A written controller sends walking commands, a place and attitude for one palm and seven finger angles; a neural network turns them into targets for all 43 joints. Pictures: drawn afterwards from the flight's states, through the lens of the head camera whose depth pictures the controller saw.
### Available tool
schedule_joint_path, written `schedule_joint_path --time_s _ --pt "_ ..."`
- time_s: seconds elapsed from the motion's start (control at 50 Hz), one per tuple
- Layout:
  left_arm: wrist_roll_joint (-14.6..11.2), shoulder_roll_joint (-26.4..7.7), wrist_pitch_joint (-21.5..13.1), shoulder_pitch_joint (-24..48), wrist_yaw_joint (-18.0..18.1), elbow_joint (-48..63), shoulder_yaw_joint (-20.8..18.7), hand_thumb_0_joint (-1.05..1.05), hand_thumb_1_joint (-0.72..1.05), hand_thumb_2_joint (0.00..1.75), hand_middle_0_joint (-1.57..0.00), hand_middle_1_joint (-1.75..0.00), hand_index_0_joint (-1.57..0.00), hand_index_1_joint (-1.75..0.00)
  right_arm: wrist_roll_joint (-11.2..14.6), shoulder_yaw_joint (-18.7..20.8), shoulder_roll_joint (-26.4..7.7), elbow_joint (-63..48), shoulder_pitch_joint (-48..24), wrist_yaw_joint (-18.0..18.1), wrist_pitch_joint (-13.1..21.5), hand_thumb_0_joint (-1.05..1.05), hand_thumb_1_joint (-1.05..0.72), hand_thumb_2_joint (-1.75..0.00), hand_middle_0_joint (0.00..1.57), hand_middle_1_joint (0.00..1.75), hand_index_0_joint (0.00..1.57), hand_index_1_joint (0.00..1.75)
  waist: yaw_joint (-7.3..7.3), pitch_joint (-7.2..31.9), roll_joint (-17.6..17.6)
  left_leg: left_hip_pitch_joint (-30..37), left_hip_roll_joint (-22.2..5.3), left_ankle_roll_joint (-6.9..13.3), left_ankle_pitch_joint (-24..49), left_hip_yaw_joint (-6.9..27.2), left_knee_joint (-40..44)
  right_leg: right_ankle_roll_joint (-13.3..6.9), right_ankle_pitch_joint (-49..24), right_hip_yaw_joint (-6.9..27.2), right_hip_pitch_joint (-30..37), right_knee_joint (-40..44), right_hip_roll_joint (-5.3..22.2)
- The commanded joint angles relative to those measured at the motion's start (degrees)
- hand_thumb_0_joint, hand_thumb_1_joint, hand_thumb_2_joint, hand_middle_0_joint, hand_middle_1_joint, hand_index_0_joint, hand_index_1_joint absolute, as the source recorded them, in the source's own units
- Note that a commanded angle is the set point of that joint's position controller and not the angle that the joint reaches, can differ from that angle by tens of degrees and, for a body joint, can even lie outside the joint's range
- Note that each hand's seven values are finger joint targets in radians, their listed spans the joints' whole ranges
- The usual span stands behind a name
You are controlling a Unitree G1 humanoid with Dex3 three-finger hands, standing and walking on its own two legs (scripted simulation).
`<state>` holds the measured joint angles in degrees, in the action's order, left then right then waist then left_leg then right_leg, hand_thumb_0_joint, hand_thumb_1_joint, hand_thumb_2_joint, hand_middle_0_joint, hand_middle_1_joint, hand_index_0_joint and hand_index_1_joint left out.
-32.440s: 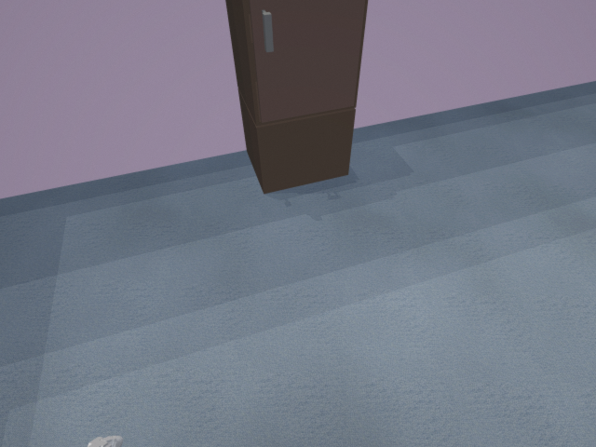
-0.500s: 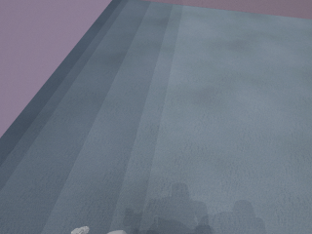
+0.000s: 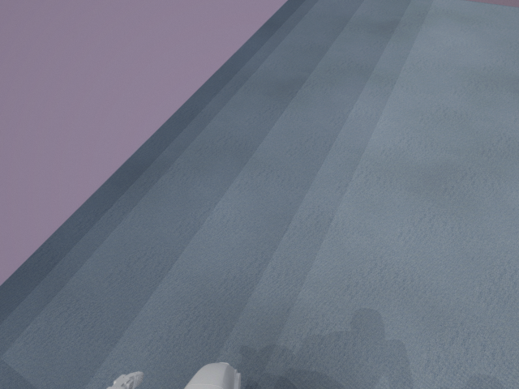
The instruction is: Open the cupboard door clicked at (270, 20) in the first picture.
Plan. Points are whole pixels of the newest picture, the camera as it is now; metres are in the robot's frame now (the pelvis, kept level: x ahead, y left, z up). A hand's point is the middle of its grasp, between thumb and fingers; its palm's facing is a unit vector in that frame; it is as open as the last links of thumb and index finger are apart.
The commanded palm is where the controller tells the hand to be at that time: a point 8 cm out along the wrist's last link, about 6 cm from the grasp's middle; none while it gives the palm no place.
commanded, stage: turn to face it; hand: left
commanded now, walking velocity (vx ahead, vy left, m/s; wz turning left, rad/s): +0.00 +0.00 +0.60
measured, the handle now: out of the picture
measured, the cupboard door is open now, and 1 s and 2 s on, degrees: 41 41 41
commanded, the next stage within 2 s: none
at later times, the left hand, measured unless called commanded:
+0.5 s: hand out of the picture +0.03 +0.23 -0.17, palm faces +0.36 -0.90 -0.25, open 7.4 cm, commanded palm none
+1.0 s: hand out of the picture +0.00 +0.18 -0.19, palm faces +0.61 -0.77 -0.20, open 7.4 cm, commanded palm none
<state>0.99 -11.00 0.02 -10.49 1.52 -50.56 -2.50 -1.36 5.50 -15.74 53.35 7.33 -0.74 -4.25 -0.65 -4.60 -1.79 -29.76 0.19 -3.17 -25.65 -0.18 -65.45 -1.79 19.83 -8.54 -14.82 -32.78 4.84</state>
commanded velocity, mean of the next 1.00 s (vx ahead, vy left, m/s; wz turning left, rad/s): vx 0.00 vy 0.00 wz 0.60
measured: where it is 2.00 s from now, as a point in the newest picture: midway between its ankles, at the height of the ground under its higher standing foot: outside the picture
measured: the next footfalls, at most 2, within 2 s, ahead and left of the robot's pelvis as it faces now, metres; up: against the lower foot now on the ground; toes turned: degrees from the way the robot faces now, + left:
left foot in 0.30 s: +0.04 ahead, +0.12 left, +0.00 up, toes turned +18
right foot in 0.66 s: +0.13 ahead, -0.14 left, +0.00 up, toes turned +21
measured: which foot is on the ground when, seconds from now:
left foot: up 0.00-0.28, down 0.30-0.66, up 0.68-0.96, down 0.98-1.00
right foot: down 0.00-0.30, up 0.32-0.64, down 0.66-0.98, up 1.00-1.00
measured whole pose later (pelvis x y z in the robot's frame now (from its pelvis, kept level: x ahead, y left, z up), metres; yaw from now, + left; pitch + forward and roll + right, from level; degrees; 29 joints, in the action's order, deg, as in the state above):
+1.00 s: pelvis +0.06 -0.01 -0.02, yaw +38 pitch +1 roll +0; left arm 0.7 -12.0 1.2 -12.1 0.5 -50.2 -2.7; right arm -1.2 3.9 -14.0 51.8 8.0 -1.9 -2.8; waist -0.9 -6.4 2.7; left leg -19.9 -0.4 0.7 -16.7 -5.4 -35.6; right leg 3.6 24.8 -12.8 -14.6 -41.0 10.3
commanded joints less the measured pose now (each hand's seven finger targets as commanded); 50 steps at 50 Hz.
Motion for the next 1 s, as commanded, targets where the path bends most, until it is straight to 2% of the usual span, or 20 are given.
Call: schedule_joint_path --time_s 0.0,0.16,0.2,0.24,0.28,0.3,0.38,0.52,0.58,0.6,0.62,0.64,0.66,0.7,0.72,0.86,0.92,0.94,0.96,0.98 --pt "0.2 -8.6 -1.6 -5.9 0.7 2.2 -2.0 0.0 0.9 0.9 -0.2 -0.3 -0.2 -0.3 0.5 -0.6 -0.9 -5.0 -3.3 -0.8 0.9 0.0 -0.9 -0.9 0.2 0.3 0.2 0.3 1.56 6.9 12.1 -4.6 -2.0 -1.1 1.8 -1.8 2.4 -2.8 -48.3 5.7 14.9 9.1 13.2" --pt "0.7 -10.9 -1.1 -9.2 0.5 0.6 -3.0 0.0 0.9 0.9 -0.2 -0.3 -0.2 -0.3 0.7 -1.8 0.1 -6.9 -7.7 -1.1 1.4 0.0 -0.9 -0.9 0.2 0.3 0.2 0.3 3.21 6.2 13.1 2.9 -1.4 1.0 1.3 -6.8 21.8 -4.1 -49.0 1.6 16.4 6.2 16.5" --pt "0.5 -11.8 -1.2 -8.3 0.3 0.6 -3.4 0.0 0.9 0.9 -0.2 -0.3 -0.2 -0.3 0.6 -1.7 -0.5 -6.8 -5.4 -0.9 1.8 0.0 -0.9 -0.9 0.2 0.3 0.2 0.3 1.79 7.5 12.9 8.0 -0.2 2.1 3.5 -8.4 27.4 -3.3 -51.3 0.0 15.0 2.4 16.7" --pt "0.0 -12.3 -1.2 -6.0 -0.1 0.8 -3.7 0.0 0.9 0.9 -0.2 -0.3 -0.2 -0.3 0.2 -0.8 -3.1 -5.3 1.9 -0.6 2.3 0.0 -0.9 -0.9 0.2 0.3 0.2 0.3 -2.47 10.9 8.6 22.3 -0.7 3.7 15.4 -7.6 37.9 0.3 -43.9 -3.7 7.2 -9.3 15.3" --pt "-0.6 -7.3 -0.6 -2.0 -0.6 5.9 -2.1 0.0 0.9 0.9 -0.2 -0.3 -0.2 -0.3 0.1 1.9 -14.3 -4.0 10.1 0.1 2.5 0.0 -0.9 -0.9 0.2 0.3 0.2 0.3 -6.59 13.8 -16.7 36.7 -26.8 19.4 56.4 24.8 42.2 7.0 19.6 -1.6 -19.7 -34.5 2.6" --pt "0.0 -9.0 0.7 1.1 0.1 6.7 -2.4 0.0 0.9 0.9 -0.2 -0.3 -0.2 -0.3 0.5 1.8 -14.0 -3.1 11.1 0.5 2.4 0.0 -0.9 -0.9 0.2 0.3 0.2 0.3 -6.5 13.6 -7.1 33.7 -27.3 20.3 48.5 22.8 41.9 6.6 18.8 5.9 -21.4 -37.8 2.8" --pt "0.1 -7.3 1.7 -0.9 -0.8 3.1 -3.0 0.0 0.9 0.9 -0.2 -0.3 -0.2 -0.3 0.0 0.4 -8.9 -5.9 0.1 1.6 3.2 0.0 -0.9 -0.9 0.2 0.3 0.2 0.3 -0.23 6.7 -4.6 19.3 -15.7 13.5 30.3 13.2 45.2 6.9 5.8 8.2 -17.4 -34.5 2.1" --pt "-0.1 -6.2 1.6 1.0 -1.0 4.7 -2.5 0.0 0.9 0.9 -0.2 -0.3 -0.2 -0.3 -0.4 1.2 -9.1 -5.1 1.2 1.0 2.8 0.0 -0.9 -0.9 0.2 0.3 0.2 0.3 -0.14 5.9 -7.8 13.8 -11.7 11.9 23.9 14.7 44.6 6.5 4.4 5.5 -7.2 -14.4 -2.6" --pt "-0.3 -6.7 0.8 -2.3 -0.8 4.3 -2.7 0.0 0.9 0.9 -0.2 -0.3 -0.2 -0.3 -0.2 1.6 -9.1 -5.8 -0.3 1.0 2.4 0.0 -0.9 -0.9 0.2 0.3 0.2 0.3 1.84 7.4 -8.1 10.1 -9.8 10.1 24.1 16.1 40.6 5.8 -1.6 4.6 2.3 -2.0 -4.6" --pt "-0.3 -7.8 0.3 -4.1 -0.5 4.2 -3.0 0.0 0.9 0.9 -0.2 -0.3 -0.2 -0.3 0.2 1.5 -7.8 -6.2 -0.3 0.9 2.4 0.0 -0.9 -0.9 0.2 0.3 0.2 0.3 2.82 8.2 -5.4 7.3 -7.5 8.1 22.6 15.3 37.4 5.3 -6.1 5.5 8.1 6.2 -3.2" --pt "0.4 -12.0 -0.4 -6.2 0.0 3.9 -3.9 0.0 0.9 0.9 -0.2 -0.3 -0.2 -0.3 0.8 1.2 -4.8 -6.8 0.6 0.5 2.5 0.0 -0.9 -0.9 0.2 0.3 0.2 0.3 3.86 9.9 5.9 -1.1 -2.5 4.6 11.6 10.2 28.2 2.5 -7.3 15.7 16.6 13.5 7.3" --pt "1.0 -16.4 -0.6 -6.5 0.4 4.2 -4.5 0.0 0.9 0.9 -0.2 -0.3 -0.2 -0.3 0.9 0.8 -1.9 -8.2 0.2 0.3 2.6 0.0 -0.9 -0.9 0.2 0.3 0.2 0.3 4.66 9.1 19.0 -6.5 4.3 0.9 -8.6 0.8 13.2 -4.5 -14.9 28.4 15.8 16.8 22.4" --pt "0.4 -15.6 -0.4 -5.2 0.4 4.7 -3.6 0.0 0.9 0.9 -0.2 -0.3 -0.2 -0.3 0.2 0.7 -2.7 -8.0 0.5 0.1 2.2 0.0 -0.9 -0.9 0.2 0.3 0.2 0.3 3.59 8.2 13.3 -4.9 1.4 1.4 -9.0 3.3 1.5 -7.5 -19.0 25.2 9.7 15.6 23.9" --pt "0.1 -11.4 -0.6 -0.5 0.7 5.2 -2.7 0.0 0.9 0.9 -0.2 -0.3 -0.2 -0.3 0.3 0.8 -3.4 -5.9 0.8 0.0 1.4 0.0 -0.9 -0.9 0.2 0.3 0.2 0.3 0.95 6.4 19.1 -6.9 -1.8 0.3 -3.7 3.1 -7.4 -6.1 -28.2 17.4 8.7 12.3 17.4" --pt "0.1 -9.9 -0.6 0.7 0.6 5.5 -2.2 0.0 0.9 0.9 -0.2 -0.3 -0.2 -0.3 0.4 0.5 -2.9 -5.4 0.9 -0.3 1.2 0.0 -0.9 -0.9 0.2 0.3 0.2 0.3 0.13 5.8 16.8 -5.8 -2.2 -0.3 -1.0 1.9 -6.6 -5.0 -32.4 11.6 8.3 11.2 14.8" --pt "0.7 -12.9 -0.6 -4.0 0.4 3.4 -3.5 0.0 0.9 0.9 -0.2 -0.3 -0.2 -0.3 0.9 -1.1 0.2 -5.9 -3.2 -1.3 1.7 0.0 -0.9 -0.9 0.2 0.3 0.2 0.3 2.88 5.7 13.5 2.8 -1.0 -0.1 -0.7 -6.0 20.2 -3.8 -41.0 3.8 12.9 6.4 15.4" --pt "0.1 -13.7 -0.4 -3.6 0.0 3.1 -4.1 0.0 0.9 0.9 -0.2 -0.3 -0.2 -0.3 0.6 -0.8 -1.9 -5.3 1.4 -1.0 2.4 0.0 -0.9 -0.9 0.2 0.3 0.2 0.3 0.25 8.6 11.5 13.4 0.5 1.4 9.2 -7.4 34.3 -0.5 -38.7 0.6 9.9 -1.8 14.7" --pt "-0.3 -12.8 -0.2 -2.9 -0.3 3.5 -3.8 0.0 0.9 0.9 -0.2 -0.3 -0.2 -0.3 0.4 0.1 -4.6 -4.6 5.4 -1.0 2.8 0.0 -0.9 -0.9 0.2 0.3 0.2 0.3 -2.15 11.1 4.7 23.8 -2.4 2.9 20.7 -3.6 40.0 2.2 -31.3 -1.5 2.9 -10.7 13.2" --pt "-0.8 -8.5 0.2 -2.7 -0.8 5.9 -3.1 0.0 0.9 0.9 -0.2 -0.3 -0.2 -0.3 -0.2 1.9 -12.0 -4.2 10.3 -0.6 3.3 0.0 -0.9 -0.9 0.2 0.3 0.2 0.3 -4.64 14.1 -14.4 34.9 -19.5 11.6 44.1 19.3 41.0 7.0 5.2 -3.2 -15.0 -24.9 4.4" --pt "-0.2 -7.5 0.8 1.6 -0.4 8.1 -2.1 0.0 0.9 0.9 -0.2 -0.3 -0.2 -0.3 0.1 2.5 -14.8 -2.8 14.3 0.0 2.7 0.0 -0.9 -0.9 0.2 0.3 0.2 0.3 -6.51 14.6 -14.4 33.3 -26.1 17.9 51.3 24.8 42.0 6.6 20.7 3.5 -19.2 -32.8 2.1"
